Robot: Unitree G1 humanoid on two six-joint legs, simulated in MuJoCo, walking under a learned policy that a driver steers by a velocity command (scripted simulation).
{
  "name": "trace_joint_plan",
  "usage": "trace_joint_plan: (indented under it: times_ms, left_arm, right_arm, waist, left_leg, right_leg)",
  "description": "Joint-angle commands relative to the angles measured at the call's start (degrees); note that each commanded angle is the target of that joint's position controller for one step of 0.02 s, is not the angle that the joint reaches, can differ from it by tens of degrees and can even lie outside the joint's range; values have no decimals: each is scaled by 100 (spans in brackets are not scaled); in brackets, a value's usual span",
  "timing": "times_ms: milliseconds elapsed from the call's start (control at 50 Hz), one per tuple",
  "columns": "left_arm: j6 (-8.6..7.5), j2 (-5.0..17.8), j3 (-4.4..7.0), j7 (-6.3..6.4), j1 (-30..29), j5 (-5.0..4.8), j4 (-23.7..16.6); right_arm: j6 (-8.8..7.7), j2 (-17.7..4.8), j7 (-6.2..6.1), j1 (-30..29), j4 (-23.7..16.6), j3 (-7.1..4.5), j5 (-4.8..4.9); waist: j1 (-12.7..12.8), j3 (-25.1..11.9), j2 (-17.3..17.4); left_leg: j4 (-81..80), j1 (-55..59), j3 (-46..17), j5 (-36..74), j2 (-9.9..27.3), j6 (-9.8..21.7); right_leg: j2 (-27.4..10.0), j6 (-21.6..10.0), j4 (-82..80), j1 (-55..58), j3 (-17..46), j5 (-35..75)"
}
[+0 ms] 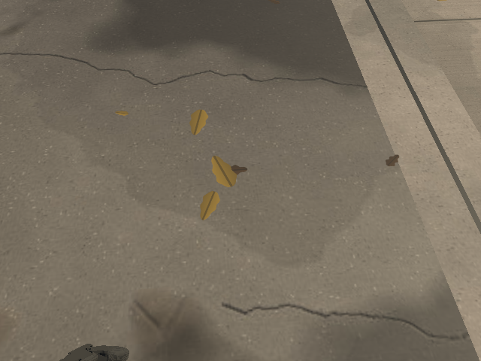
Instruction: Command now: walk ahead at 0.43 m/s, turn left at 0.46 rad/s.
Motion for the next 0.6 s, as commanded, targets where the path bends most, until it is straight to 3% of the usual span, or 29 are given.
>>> trace_joint_plan:
  times_ms: [20,40,60,80,100,120,140,160,200,240,280,320,380,420,440,460,480,500,520,560,600]
  left_arm:
    - [-186,663,191,69,178,-5,-309]
    - [-264,741,234,130,734,41,-140]
    - [-365,994,306,197,1399,127,-49]
    - [-325,1552,442,255,1897,200,-92]
    - [-182,1479,501,215,1890,-3,-22]
    - [-150,966,389,176,1620,-88,-58]
    - [-160,560,278,160,1312,-99,-65]
    - [-169,367,210,161,1152,-88,-30]
    - [-201,423,210,159,1095,-90,119]
    - [-241,509,236,140,1105,-77,232]
    - [-234,490,213,142,989,-57,306]
    - [-201,489,197,141,969,-58,400]
    - [-92,601,232,131,1201,-70,582]
    - [12,624,235,156,1127,-128,635]
    - [51,558,215,179,1236,-114,683]
    - [63,396,169,182,1350,-84,662]
    - [90,179,145,172,1855,-130,719]
    - [189,128,111,217,1956,-137,974]
    - [233,274,154,239,1787,-118,1024]
    - [246,410,216,224,1634,-109,1114]
    - [227,331,206,221,1697,-109,1271]
  right_arm:
    - [-44,-992,-87,-80,-325,-241,-36]
    - [-71,-959,-82,-136,-305,-225,24]
    - [-128,-776,-58,-132,-367,-168,106]
    - [-138,-233,-89,492,-539,-32,298]
    - [-66,-575,-151,706,-498,-88,147]
    - [17,-695,-171,511,-335,-118,-2]
    - [45,-598,-130,143,-349,-91,-42]
    - [87,-499,-90,-65,-389,-70,-44]
    - [219,-415,-7,-121,-380,-48,-107]
    - [285,-342,5,-38,-332,-21,-56]
    - [324,-246,-1,-204,-315,38,-66]
    - [355,-126,-13,-490,-313,128,-62]
    - [379,-159,-65,-792,-274,187,-32]
    - [341,-107,-104,-817,-204,232,-54]
    - [302,-198,-134,-932,-212,242,-100]
    - [246,-444,-181,-899,-209,218,-158]
    - [221,-817,-207,-1175,-252,170,-107]
    - [209,-552,-170,-1329,-181,221,10]
    - [186,-363,-142,-1486,-162,271,10]
    - [161,-281,-165,-1349,24,303,9]
    - [139,-282,-198,-1186,207,293,48]
  waist:
    - [392,-203,640]
    - [671,-437,488]
    - [949,-995,228]
    - [855,-1970,-888]
    - [780,-2274,-1178]
    - [648,-1566,-299]
    - [619,-1021,-40]
    - [562,-733,-173]
    - [442,-525,-559]
    - [308,-723,-528]
    - [243,-760,-486]
    - [300,-745,-655]
    - [481,-742,-729]
    - [373,-617,-503]
    - [386,-494,-249]
    - [462,-491,186]
    - [897,-362,868]
    - [812,-332,889]
    - [792,18,786]
    - [690,64,823]
    - [657,42,631]
  left_leg:
    - [462,-249,-1050,3647,1363,335]
    - [1198,-282,-843,4134,1096,156]
    - [2281,-743,-603,3466,810,-39]
    - [4015,-2053,133,435,181,-286]
    - [4894,-2629,451,-1746,-53,-300]
    - [5237,-2782,208,-1434,251,-300]
    - [5067,-2817,249,-1133,381,-350]
    - [4755,-2759,268,-963,533,-392]
    - [4409,-2335,395,-639,517,-518]
    - [4131,-2059,414,-438,445,-579]
    - [3419,-1868,521,-260,519,-602]
    - [2589,-1452,721,26,616,-595]
    - [1805,-1020,938,245,651,-570]
    - [832,-498,1026,686,660,-468]
    - [284,-208,776,985,818,-399]
    - [39,114,65,1452,1464,-290]
    - [-29,-199,-576,2052,2090,25]
    - [-179,-1173,-537,1302,2098,189]
    - [-269,-1498,-364,732,1746,11]
    - [-306,-1415,-95,625,1405,-193]
    - [-230,-1122,19,901,1329,-212]
  right_leg:
    - [376,-202,-543,1133,-176,-251]
    - [416,-346,-1030,1872,-224,125]
    - [-275,-607,-1075,3027,309,546]
    - [-2048,-1297,-739,4731,2164,2357]
    - [-2488,-1867,-919,4643,3295,3349]
    - [-2184,-1828,-953,3956,2664,3200]
    - [-1845,-1650,-1085,3403,1925,3317]
    - [-1544,-1442,-1268,3023,1376,3460]
    - [-1153,-1310,-1507,2420,757,3775]
    - [-1111,-1402,-1544,2299,482,4090]
    - [-1036,-1396,-1597,2156,250,3867]
    - [-894,-1314,-1636,1955,33,3472]
    - [-891,-1301,-1603,1906,161,2395]
    - [-815,-1138,-1453,1635,258,1035]
    - [-710,-906,-1403,1391,321,173]
    - [-525,-658,-1190,1116,274,-527]
    - [48,-481,-1116,1175,-131,-1336]
    - [71,-421,-1323,2141,-215,-1310]
    - [62,-383,-1361,2303,-151,-1011]
    - [-72,-409,-1394,2419,-43,-587]
    - [-156,-414,-1482,2335,16,-446]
